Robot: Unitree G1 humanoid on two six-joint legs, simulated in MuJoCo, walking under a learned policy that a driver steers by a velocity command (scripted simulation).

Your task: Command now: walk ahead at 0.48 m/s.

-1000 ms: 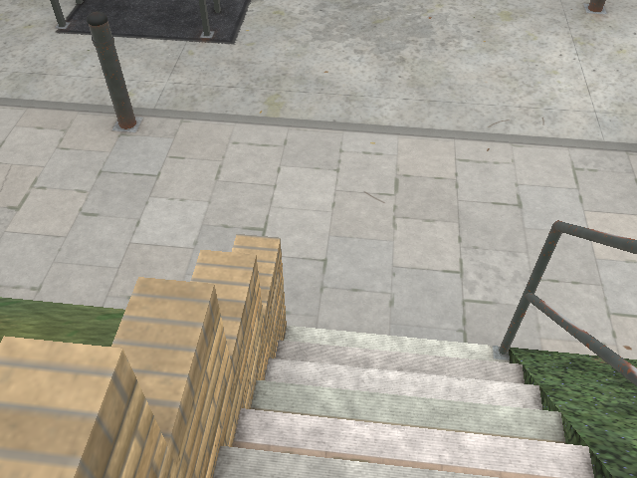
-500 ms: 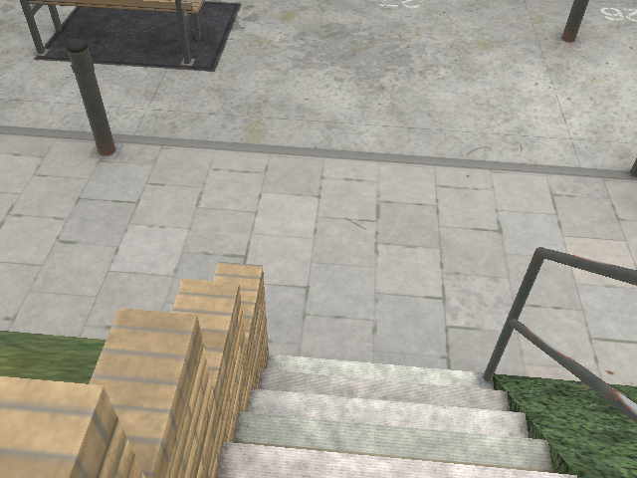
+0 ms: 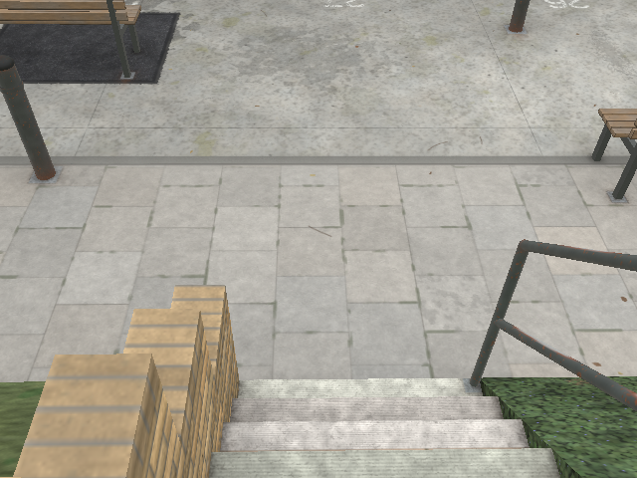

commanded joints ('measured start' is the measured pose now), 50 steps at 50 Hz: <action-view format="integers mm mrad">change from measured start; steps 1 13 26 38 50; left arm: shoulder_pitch -36 -311 -68 64 -221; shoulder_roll -80 87 10 65 20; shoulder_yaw -7 10 -33 4 7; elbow -216 -320 -86 -68 -296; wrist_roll -4 66 126 46 -5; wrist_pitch -59 36 -20 -22 47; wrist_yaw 15 -59 -19 45 35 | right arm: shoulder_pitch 440 134 -195 -317 161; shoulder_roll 35 -24 49 26 17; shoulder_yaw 53 16 5 2 22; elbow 178 148 -101 -169 131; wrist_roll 3 31 47 7 -20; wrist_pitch -7 5 82 59 28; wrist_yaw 8 -109 -54 35 2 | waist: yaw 96 141 48 182 133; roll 194 36 27 -166 2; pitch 172 176 142 198 129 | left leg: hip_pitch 350 -344 -816 -263 65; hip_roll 192 99 18 24 406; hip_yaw -272 -319 -257 -116 -540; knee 21 313 836 3 -137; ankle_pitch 787 -384 -228 370 84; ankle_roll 50 136 -40 -88 188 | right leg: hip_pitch -625 -33 16 -22 -716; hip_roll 33 -146 -406 -210 -152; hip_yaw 220 9 448 180 221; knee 213 -928 -1426 -995 -193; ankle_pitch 88 1202 457 319 477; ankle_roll -80 43 -233 -188 -37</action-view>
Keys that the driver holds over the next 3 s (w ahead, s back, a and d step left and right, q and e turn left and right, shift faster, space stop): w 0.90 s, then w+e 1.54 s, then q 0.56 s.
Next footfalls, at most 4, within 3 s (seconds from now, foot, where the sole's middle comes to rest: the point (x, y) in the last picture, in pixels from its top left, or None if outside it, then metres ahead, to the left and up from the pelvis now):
0.36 right None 0.24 -0.11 -1.01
0.86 left None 0.47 0.14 -1.22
1.32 right None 0.71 -0.12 -1.43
1.82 left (279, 472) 0.98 0.05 -1.64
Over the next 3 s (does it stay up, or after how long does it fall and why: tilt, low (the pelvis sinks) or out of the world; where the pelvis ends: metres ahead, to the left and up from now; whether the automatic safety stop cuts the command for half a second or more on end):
stays up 1.28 -0.31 -1.29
